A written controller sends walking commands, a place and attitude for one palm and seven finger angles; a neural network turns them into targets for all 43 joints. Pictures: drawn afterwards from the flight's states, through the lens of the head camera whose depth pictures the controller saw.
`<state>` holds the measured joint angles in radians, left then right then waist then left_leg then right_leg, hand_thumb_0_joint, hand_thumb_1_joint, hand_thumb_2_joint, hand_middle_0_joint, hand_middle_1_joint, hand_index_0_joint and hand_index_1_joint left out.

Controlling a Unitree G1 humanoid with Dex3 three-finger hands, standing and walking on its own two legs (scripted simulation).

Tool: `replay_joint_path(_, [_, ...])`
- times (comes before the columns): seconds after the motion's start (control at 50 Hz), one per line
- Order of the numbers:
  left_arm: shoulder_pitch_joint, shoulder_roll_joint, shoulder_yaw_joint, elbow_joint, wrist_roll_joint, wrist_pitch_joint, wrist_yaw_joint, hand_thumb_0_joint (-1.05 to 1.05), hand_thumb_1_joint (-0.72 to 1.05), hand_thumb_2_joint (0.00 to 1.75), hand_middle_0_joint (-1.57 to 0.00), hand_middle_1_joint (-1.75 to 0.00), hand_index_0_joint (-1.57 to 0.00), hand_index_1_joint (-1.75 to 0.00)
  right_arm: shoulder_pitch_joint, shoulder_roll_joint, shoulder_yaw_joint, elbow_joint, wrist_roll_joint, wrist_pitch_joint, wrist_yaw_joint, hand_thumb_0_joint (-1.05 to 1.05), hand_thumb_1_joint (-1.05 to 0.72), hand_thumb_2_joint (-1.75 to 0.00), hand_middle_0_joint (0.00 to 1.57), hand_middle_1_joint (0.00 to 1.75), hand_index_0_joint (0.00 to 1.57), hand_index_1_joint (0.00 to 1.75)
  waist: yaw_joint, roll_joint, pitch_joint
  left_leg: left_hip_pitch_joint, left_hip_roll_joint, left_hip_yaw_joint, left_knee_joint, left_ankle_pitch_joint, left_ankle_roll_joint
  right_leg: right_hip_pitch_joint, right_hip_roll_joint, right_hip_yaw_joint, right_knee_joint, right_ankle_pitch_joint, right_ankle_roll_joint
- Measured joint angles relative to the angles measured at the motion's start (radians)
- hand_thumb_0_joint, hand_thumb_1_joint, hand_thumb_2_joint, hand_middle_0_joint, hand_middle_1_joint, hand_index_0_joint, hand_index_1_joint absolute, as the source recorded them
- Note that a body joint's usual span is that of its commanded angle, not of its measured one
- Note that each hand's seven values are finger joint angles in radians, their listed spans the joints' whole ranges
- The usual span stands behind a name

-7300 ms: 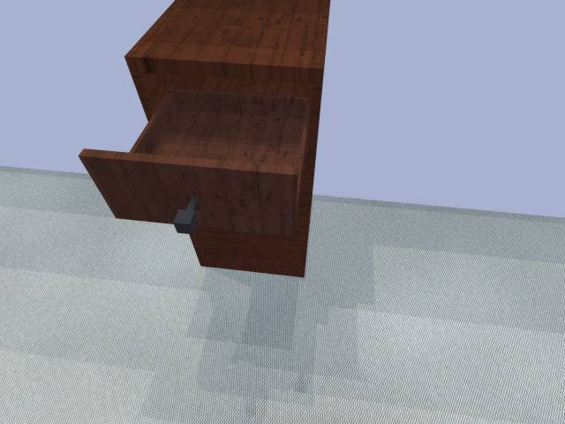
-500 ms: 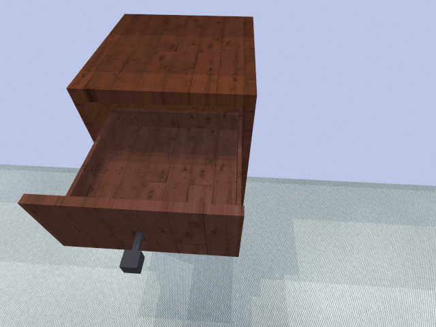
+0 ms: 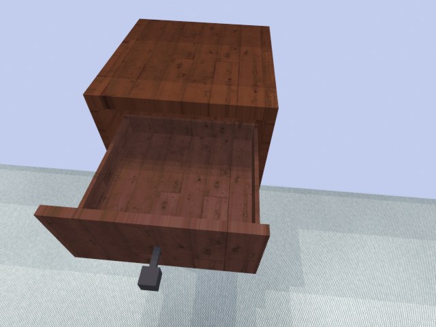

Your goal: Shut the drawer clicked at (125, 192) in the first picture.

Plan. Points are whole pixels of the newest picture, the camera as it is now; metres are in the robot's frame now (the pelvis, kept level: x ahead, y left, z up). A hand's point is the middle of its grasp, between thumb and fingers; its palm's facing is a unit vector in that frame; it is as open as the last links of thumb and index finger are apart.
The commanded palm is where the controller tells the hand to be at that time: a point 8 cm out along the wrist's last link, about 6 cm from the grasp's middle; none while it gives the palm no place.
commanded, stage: look again from close up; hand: left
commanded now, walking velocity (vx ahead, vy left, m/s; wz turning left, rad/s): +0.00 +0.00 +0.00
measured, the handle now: (152, 268) +0.22 +0.13 +0.00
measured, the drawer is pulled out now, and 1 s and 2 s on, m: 0.28 0.28 0.28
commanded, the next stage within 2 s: shuffle to correct the standing spot in 0.64 s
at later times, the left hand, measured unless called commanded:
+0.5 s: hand out of the picture -0.01 +0.16 -0.17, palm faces +0.04 -0.98 -0.20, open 7.4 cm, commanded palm none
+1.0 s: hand out of the picture -0.03 +0.15 -0.17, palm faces +0.01 -0.98 -0.22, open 7.4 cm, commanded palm none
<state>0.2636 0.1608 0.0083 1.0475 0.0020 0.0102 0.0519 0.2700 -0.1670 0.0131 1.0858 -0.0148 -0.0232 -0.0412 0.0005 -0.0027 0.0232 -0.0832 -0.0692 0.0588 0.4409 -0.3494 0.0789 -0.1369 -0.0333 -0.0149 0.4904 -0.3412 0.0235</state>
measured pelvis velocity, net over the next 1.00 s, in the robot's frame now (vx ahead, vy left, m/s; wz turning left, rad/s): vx -0.04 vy -0.03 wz -0.03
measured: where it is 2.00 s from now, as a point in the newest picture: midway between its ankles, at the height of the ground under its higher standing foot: outside the picture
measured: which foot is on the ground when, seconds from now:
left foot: down 0.00-1.00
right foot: down 0.00-1.00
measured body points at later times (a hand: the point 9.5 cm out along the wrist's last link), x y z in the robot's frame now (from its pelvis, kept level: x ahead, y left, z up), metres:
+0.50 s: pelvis -0.01 -0.01 +0.00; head -0.01 -0.01 +0.45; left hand -0.01 +0.21 -0.16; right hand -0.02 -0.23 -0.16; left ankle -0.07 +0.06 -0.74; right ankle -0.05 -0.13 -0.74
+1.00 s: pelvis -0.04 -0.03 +0.00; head -0.02 -0.03 +0.45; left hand -0.02 +0.20 -0.15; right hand -0.05 -0.25 -0.16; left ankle -0.07 +0.06 -0.74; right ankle -0.05 -0.13 -0.74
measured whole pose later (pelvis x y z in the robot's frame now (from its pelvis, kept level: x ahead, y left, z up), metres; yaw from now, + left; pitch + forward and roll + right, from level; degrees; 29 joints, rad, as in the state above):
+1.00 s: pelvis -0.04 -0.03 +0.00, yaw -2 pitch +0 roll +1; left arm 0.28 0.16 0.02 1.03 0.01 0.03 0.05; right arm 0.26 -0.13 -0.01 1.11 -0.01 -0.01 -0.04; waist 0.00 -0.02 0.05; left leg -0.15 -0.04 0.08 0.43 -0.28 0.04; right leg -0.23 0.00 0.00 0.52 -0.29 -0.02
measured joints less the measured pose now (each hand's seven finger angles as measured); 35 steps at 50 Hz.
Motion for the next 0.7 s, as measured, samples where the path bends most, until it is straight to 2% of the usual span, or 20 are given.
replay_joint_path(0.7, [0.043,-0.021,-0.015,0.040,0.003,-0.006,-0.005,0.00,0.91,0.90,-0.20,-0.30,-0.20,-0.30,0.026,0.030,0.002,0.069,0.008,-0.004,0.008,0.00,-0.90,-0.90,0.20,0.29,0.20,0.30,0.002,-0.004,0.008,-0.007,0.025,0.007,-0.038,0.051,-0.022,-0.010,0.025,0.005,-0.041,0.057,-0.023])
